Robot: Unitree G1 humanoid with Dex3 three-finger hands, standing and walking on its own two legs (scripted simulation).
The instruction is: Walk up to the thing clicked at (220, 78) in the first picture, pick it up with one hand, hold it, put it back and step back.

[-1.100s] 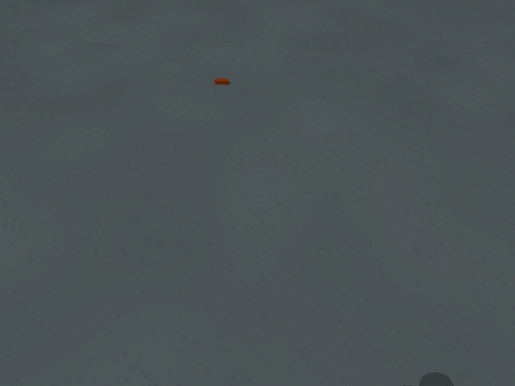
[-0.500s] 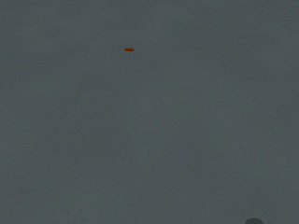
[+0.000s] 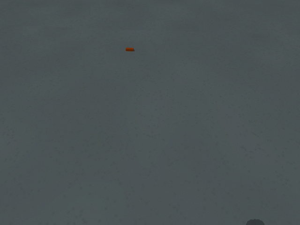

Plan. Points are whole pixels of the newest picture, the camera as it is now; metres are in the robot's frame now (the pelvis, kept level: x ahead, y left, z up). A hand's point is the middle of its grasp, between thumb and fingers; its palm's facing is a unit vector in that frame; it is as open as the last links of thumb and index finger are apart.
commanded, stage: stand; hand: left
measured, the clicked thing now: (129, 49) +2.16 +0.22 -0.77
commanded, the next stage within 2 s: walk up in 0.02 s
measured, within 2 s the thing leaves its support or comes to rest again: neither
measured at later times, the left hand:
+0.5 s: hand (32, 222) +0.17 +0.37 -0.18, palm faces -0.05 -0.93 -0.36, open 7.4 cm
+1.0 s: hand (89, 108) +0.60 +0.27 -0.14, palm faces -0.07 -0.93 -0.35, open 7.3 cm
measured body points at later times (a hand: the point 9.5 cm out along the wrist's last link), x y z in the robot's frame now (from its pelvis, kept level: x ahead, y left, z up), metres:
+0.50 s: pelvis +0.14 +0.08 -0.02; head +0.12 +0.10 +0.43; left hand +0.17 +0.42 -0.15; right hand +0.22 -0.26 -0.10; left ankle +0.17 +0.19 -0.75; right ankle +0.07 -0.06 -0.69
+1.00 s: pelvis +0.45 +0.03 -0.02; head +0.48 +0.01 +0.42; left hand +0.61 +0.32 -0.12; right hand +0.45 -0.29 -0.16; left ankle +0.29 +0.17 -0.65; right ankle +0.51 -0.09 -0.75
